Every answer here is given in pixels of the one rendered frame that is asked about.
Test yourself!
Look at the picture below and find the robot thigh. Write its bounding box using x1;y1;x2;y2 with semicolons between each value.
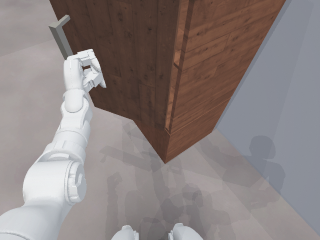
168;226;203;240
111;229;139;240

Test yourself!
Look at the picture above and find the robot left upper arm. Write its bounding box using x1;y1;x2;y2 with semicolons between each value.
0;160;87;240

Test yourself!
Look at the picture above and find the left robot forearm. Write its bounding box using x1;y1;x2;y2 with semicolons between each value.
22;89;93;202

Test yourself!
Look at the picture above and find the handle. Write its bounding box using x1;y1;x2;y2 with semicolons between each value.
49;15;74;60

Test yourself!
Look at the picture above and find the robot left thigh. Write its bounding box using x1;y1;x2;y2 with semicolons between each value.
111;229;139;240

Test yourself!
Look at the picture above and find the cupboard door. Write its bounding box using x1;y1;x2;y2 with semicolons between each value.
49;0;182;131

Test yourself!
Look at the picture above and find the robot left hand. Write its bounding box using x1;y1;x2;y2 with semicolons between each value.
63;49;106;93

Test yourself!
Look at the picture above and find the robot right thigh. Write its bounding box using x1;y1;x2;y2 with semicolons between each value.
168;226;203;240

